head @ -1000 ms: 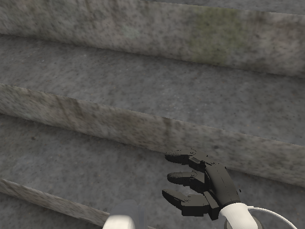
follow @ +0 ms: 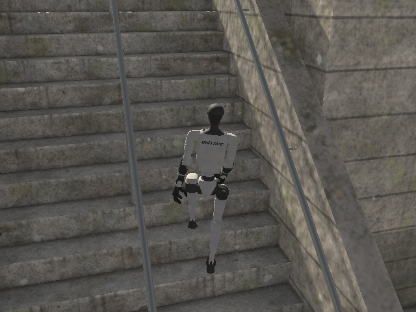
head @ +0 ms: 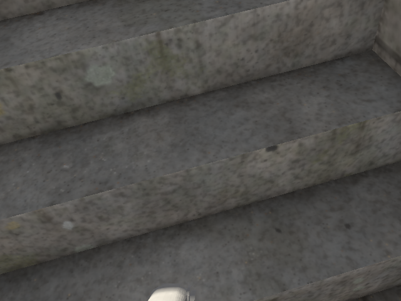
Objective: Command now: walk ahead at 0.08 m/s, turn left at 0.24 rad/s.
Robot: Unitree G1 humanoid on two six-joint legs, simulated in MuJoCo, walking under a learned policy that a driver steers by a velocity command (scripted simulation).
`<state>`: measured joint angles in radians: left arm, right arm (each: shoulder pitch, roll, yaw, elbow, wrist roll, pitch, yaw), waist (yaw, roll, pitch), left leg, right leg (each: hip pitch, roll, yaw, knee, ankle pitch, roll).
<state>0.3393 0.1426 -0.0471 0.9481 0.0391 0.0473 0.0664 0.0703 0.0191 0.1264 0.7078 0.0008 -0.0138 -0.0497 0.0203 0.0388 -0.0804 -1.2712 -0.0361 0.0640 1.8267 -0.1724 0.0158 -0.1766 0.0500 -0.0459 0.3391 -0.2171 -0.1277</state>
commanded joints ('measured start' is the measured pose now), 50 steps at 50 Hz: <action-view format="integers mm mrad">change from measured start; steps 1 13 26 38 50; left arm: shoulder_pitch -107 -185 -203 -191 -67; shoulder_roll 299 57 122 97 50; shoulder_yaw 57 -3 8 36 68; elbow -104 -403 -537 -554 -396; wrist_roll -30 -21 -1 -22 -23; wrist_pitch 3 -97 -22 -76 28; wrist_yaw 41 -130 -44 -44 -3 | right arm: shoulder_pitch -49 34 148 123 30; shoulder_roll -138 -192 -302 -374 -304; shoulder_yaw -46 -110 -199 -162 -154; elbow -89 -81 -254 -261 -261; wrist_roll -13 -17 45 -65 15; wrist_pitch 1 19 63 7 33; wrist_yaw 13 -12 -76 5 10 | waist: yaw -115 65 13 -3 12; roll -189 -148 116 55 126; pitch -214 130 -186 -90 -31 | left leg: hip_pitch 434 477 814 976 723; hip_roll -41 19 16 272 120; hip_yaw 139 -490 -599 -877 -356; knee -328 -1097 -676 -1373 -1135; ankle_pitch -371 -246 584 -277 154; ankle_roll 58 181 -57 293 93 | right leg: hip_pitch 197 -606 -280 -629 -117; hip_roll -302 -13 -121 58 25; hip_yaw -40 132 294 281 -29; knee -17 1634 429 1561 345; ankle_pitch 1858 62 -63 -33 -62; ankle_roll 69 153 133 124 115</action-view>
